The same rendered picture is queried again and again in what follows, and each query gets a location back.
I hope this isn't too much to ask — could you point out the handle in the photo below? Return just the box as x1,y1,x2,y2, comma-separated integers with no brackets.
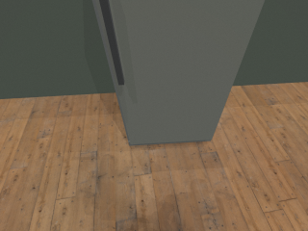
99,0,125,86

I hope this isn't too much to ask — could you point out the fridge door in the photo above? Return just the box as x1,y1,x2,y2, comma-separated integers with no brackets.
95,0,265,144

